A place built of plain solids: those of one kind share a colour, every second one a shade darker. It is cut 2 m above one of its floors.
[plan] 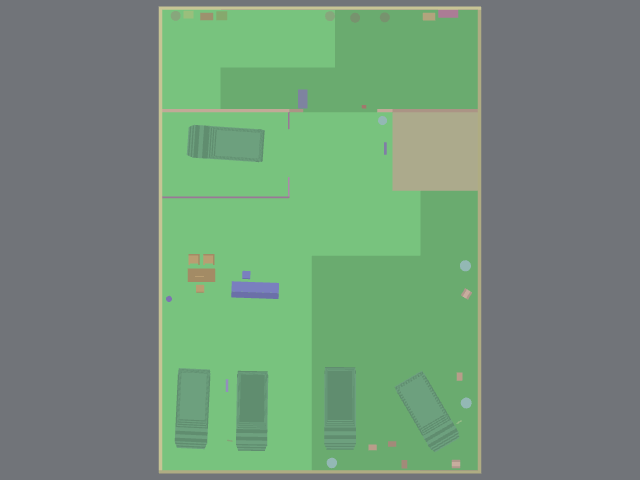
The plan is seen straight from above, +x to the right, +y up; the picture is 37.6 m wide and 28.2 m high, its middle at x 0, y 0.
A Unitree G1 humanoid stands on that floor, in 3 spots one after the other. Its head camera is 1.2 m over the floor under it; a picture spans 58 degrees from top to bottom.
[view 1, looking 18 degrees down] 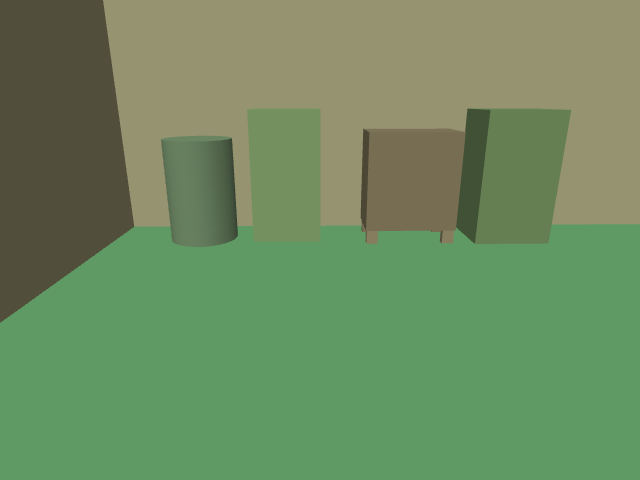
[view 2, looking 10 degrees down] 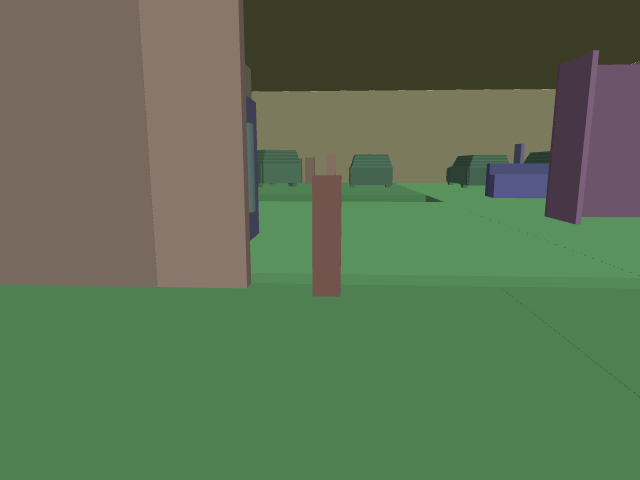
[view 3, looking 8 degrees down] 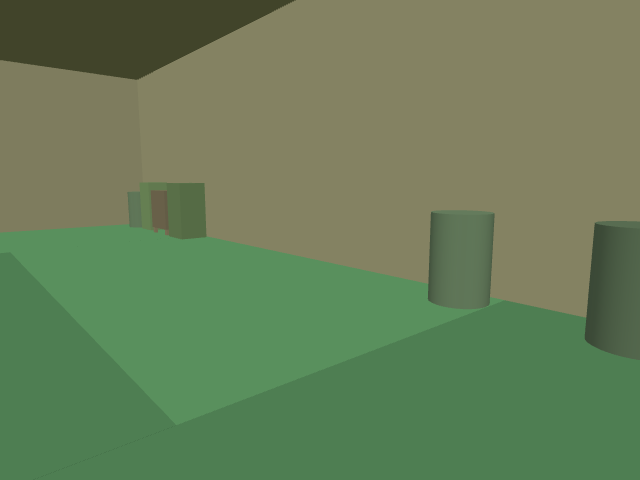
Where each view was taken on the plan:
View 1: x -7.50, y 9.36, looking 89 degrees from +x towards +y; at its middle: pulpit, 3.83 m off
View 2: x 2.45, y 11.73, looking -87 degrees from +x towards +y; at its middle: control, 3.87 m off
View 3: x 2.85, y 9.36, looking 139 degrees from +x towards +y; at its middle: wall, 6.40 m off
